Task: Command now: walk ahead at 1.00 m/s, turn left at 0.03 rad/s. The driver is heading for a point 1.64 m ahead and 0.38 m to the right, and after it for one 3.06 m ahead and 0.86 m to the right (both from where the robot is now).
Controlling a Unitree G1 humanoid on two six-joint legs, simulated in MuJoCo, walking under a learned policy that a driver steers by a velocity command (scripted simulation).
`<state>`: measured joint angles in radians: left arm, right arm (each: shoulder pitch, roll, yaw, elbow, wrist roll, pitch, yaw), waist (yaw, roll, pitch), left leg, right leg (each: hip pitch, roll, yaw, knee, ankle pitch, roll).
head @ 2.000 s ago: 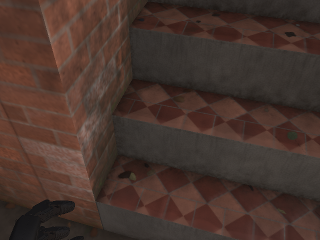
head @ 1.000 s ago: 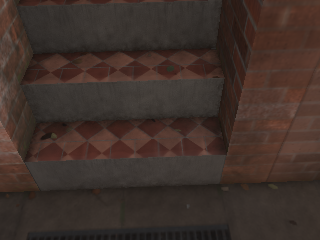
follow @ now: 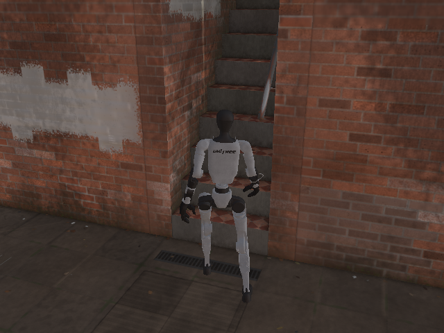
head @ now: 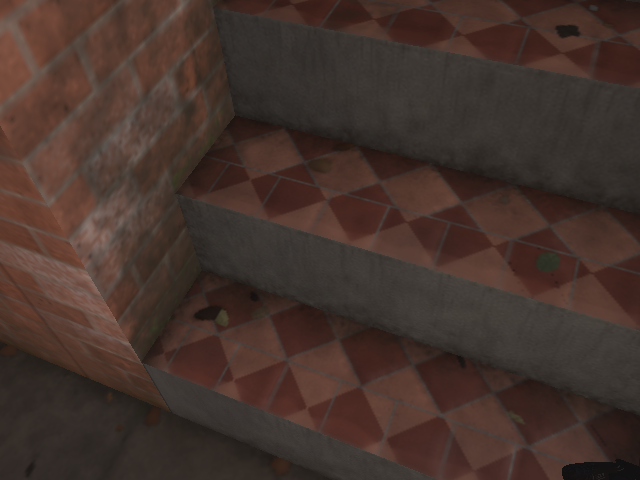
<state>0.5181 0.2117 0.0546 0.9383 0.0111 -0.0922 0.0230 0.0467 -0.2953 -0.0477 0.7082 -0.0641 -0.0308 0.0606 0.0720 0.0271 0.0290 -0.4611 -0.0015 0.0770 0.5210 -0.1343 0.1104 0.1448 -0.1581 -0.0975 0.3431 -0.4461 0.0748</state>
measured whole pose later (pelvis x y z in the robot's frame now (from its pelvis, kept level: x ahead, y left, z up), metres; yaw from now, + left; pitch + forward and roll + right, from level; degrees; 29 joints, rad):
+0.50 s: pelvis +0.30 +0.02 +0.00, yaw -14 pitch +2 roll +2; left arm 0.46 0.21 0.02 0.87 0.03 -0.04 0.05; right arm -0.09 -0.14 0.06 0.60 -0.09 -0.09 0.00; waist 0.13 0.02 -0.03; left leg -0.77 0.01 0.04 1.99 -0.24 0.03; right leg -0.26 0.12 0.04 0.60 -0.31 -0.15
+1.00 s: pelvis +0.45 +0.04 +0.15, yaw -30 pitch +6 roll -8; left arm 0.00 0.19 0.04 0.64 0.02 -0.01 0.14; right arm -0.03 -0.39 -0.08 0.68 0.03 -0.06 0.03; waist 0.13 0.21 0.09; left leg -0.59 -0.09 -0.24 1.68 0.06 0.01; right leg -0.77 0.23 0.02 1.07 -0.42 -0.03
